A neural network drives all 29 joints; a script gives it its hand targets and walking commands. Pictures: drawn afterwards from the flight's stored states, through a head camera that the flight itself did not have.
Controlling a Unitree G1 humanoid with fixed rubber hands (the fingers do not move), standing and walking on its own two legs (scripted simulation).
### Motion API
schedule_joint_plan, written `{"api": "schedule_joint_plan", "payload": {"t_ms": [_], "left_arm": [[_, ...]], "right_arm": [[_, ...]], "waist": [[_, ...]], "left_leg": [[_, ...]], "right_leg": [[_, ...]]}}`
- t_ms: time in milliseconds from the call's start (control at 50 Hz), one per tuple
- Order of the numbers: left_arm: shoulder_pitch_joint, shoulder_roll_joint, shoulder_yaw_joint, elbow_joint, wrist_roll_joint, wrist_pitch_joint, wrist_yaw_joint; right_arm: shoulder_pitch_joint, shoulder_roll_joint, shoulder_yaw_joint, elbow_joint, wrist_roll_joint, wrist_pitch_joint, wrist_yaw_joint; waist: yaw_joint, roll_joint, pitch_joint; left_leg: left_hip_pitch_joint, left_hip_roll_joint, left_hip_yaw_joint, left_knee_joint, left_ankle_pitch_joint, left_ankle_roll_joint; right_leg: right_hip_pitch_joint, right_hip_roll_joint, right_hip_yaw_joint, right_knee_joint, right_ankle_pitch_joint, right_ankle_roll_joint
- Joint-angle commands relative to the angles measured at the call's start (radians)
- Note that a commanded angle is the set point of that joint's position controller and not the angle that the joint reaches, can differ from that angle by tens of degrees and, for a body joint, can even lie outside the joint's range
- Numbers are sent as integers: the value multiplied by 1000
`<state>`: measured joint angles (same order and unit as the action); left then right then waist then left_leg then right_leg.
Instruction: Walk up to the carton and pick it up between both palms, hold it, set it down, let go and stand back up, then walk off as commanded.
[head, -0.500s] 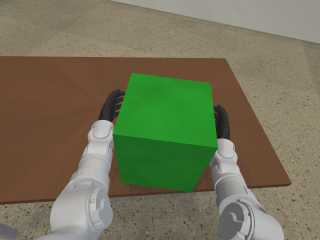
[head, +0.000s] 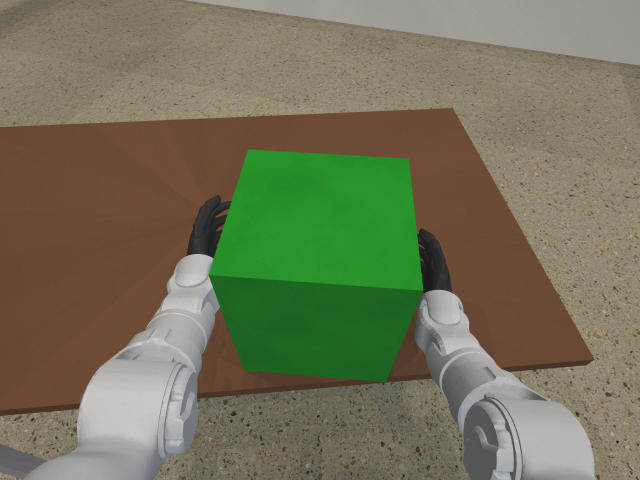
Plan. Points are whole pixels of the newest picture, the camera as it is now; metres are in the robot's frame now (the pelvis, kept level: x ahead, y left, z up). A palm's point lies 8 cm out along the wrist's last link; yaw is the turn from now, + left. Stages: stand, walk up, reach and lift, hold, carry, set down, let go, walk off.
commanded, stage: set down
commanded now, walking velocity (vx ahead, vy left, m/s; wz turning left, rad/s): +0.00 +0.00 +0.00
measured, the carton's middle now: (320, 271) +0.40 +0.01 +0.03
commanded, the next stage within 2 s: none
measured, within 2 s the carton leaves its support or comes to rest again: neither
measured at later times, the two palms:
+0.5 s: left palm (195, 268) +0.39 +0.17 +0.06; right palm (440, 298) +0.34 -0.14 +0.04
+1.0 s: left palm (171, 321) +0.32 +0.20 +0.04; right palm (450, 333) +0.29 -0.14 +0.04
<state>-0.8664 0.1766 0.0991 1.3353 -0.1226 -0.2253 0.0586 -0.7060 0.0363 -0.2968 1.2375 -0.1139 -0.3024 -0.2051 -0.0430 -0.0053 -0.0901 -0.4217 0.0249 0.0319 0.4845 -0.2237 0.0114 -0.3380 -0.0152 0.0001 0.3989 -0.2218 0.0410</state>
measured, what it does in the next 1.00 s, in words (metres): shifts its weight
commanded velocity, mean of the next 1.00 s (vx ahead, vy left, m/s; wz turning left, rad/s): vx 0.00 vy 0.00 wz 0.00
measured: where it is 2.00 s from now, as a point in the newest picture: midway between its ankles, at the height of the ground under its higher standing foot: outside the picture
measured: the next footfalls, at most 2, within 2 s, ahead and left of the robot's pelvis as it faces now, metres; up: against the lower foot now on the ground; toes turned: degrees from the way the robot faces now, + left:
none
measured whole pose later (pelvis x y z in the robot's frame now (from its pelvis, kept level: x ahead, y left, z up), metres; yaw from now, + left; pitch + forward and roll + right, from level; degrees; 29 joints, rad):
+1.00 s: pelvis -0.05 +0.01 +0.00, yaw +0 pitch +5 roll -2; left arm -0.61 0.21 0.08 1.13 -0.19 -0.22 -0.02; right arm -0.52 -0.01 0.01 1.02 0.15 -0.28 -0.23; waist -0.05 -0.01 -0.09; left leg -0.42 0.03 0.03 0.52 -0.18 0.01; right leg -0.34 -0.02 0.00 0.44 -0.18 0.04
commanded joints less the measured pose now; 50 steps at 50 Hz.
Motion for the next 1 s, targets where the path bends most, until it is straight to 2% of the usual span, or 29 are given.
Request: {"api": "schedule_joint_plan", "payload": {"t_ms": [0,20,60,120,140,160,180,200,240,260,340,420,440,480,540,560,600,640,660,680,740,760,800,820,840,860,900,920,980], "left_arm": [[-555,218,-92,1,-27,-72,-27],[-528,214,-105,-10,-29,-75,-33],[-522,233,-103,-42,-33,-89,-35],[-474,205,-127,-108,-37,-100,-33],[-491,245,-101,-40,-39,-92,-38],[-453,223,-103,-69,-32,-87,-40],[-428,225,-88,-43,-25,-84,-49],[-432,238,-94,-65,-26,-88,-49],[-418,240,-84,-20,-28,-84,-55],[-393,225,-103,-43,-25,-80,-58],[-332,191,-100,-30,-33,-71,-63],[-326,227,-88,-119,-14,-69,-68],[-271,201,-91,-143,-13,-66,-68],[-339,203,-103,-127,-25,-65,-69],[-236,199,-65,-138,-2,-59,-77],[-194,182,-69,-231,-12,-66,-79],[-179,203,-66,-224,-15,-63,-84],[-195,207,-61,-301,-6,-70,-83],[-171,199,-69,-354,-7,-72,-78],[-168,216,-75,-343,-14,-73,-79],[-99,215,-69,-478,-34,-78,-76],[-194,229,-79,-436,-56,-69,-79],[-119,231,-75,-473,-51,-60,-83],[-187,257,-83,-390,-67,-58,-82],[-112,243,-91,-477,-76,-65,-78],[-128,249,-105,-498,-83,-59,-76],[-85,260,-85,-497,-69,-44,-78],[-28,227,-112,-537,-75,-29,-84],[88,240,-67,-540,-47,21,-98]], "right_arm": [[-547,-209,68,-119,136,-49,-26],[-523,-209,88,-119,155,-58,-30],[-507,-210,100,-124,166,-61,-27],[-457,-212,111,-145,191,-80,-21],[-472,-226,131,-107,203,-68,-22],[-433,-215,143,-105,214,-73,-23],[-416,-208,166,-109,213,-75,-22],[-419,-220,140,-103,214,-74,-26],[-418,-225,167,-111,230,-75,-25],[-381,-222,166,-82,236,-83,-27],[-343,-213,205,-90,260,-84,-30],[-322,-228,202,-115,263,-104,-46],[-283,-221,229,-121,275,-116,-46],[-327,-234,208,-96,279,-103,-44],[-231,-208,258,-129,294,-106,-53],[-182,-195,276,-155,316,-113,-53],[-198,-211,285,-161,320,-114,-56],[-176,-214,293,-149,351,-115,-56],[-162,-199,302,-194,350,-121,-53],[-158,-219,274,-184,339,-114,-53],[-91,-216,305,-298,371,-125,-49],[-197,-221,296,-311,356,-93,-47],[-108,-211,302,-330,349,-74,-50],[-185,-223,289,-337,354,-48,-46],[-102,-194,303,-385,355,-49,-42],[-119,-215,285,-372,361,-38,-40],[-73,-196,299,-430,349,-24,-45],[-31,-199,291,-405,353,-19,-50],[71,-186,324,-472,352,-1,-65]], "waist": [[-67,42,-556],[-82,46,-579],[-69,69,-582],[-84,96,-607],[-58,84,-574],[-71,64,-561],[-46,53,-535],[-66,73,-541],[-56,35,-511],[-79,59,-476],[-45,41,-444],[-60,77,-497],[-42,81,-506],[-58,76,-472],[-32,66,-458],[-31,74,-490],[-25,60,-458],[-36,105,-455],[-20,110,-480],[-42,123,-446],[-28,119,-510],[-29,87,-484],[-31,86,-435],[-27,69,-409],[-18,85,-415],[-31,91,-401],[-15,91,-390],[-43,77,-369],[2,54,-318]], "left_leg": [[201,-15,6,136,459,-109],[220,-19,5,148,490,-115],[214,-26,12,137,458,-116],[277,-20,-2,149,509,-127],[243,-20,2,142,471,-119],[255,-18,-3,144,484,-119],[259,-21,-1,131,478,-116],[241,-23,-5,131,454,-117],[223,-20,-8,131,422,-104],[244,-22,-6,121,404,-113],[278,-15,-10,103,388,-114],[290,-18,-8,118,405,-117],[323,-18,-7,110,439,-127],[293,-9,-13,100,389,-123],[303,-17,-12,89,390,-109],[333,-15,-9,87,425,-118],[329,-14,-14,100,453,-112],[331,-13,-17,87,422,-119],[364,-8,-22,84,433,-125],[367,-4,-24,86,406,-124],[390,-7,-25,84,462,-121],[343,-9,-18,71,360,-106],[351,-7,-20,41,280,-96],[294,-11,-19,23,158,-81],[322,0,-26,13,171,-83],[331,0,-26,8,149,-87],[342,-4,-19,-1,140,-80],[362,0,-25,-4,143,-85],[383,-10,-15,-29,132,-71]], "right_leg": [[-14,65,-75,45,424,-9],[13,67,-74,54,480,-8],[8,69,-83,52,440,-6],[-41,76,-87,44,432,-19],[-49,71,-83,46,404,-13],[-32,75,-84,44,424,-8],[3,76,-82,38,420,-7],[-7,76,-84,45,414,-9],[-22,75,-83,49,402,-2],[-7,81,-89,42,393,-3],[-11,83,-91,30,356,-13],[10,89,-95,32,382,-15],[22,91,-99,28,392,-17],[-28,96,-104,22,331,-21],[54,94,-85,16,367,-19],[70,94,-86,8,385,-21],[58,102,-91,22,401,-20],[69,99,-83,12,365,-29],[68,102,-87,8,350,-32],[52,105,-88,2,333,-35],[81,105,-83,8,378,-39],[55,101,-76,-5,283,-36],[81,92,-72,-16,247,-41],[56,83,-67,-18,141,-38],[74,85,-69,-9,164,-47],[68,89,-76,-14,146,-47],[80,83,-61,-25,142,-43],[80,86,-65,-27,157,-46],[137,84,-51,-50,162,-40]]}}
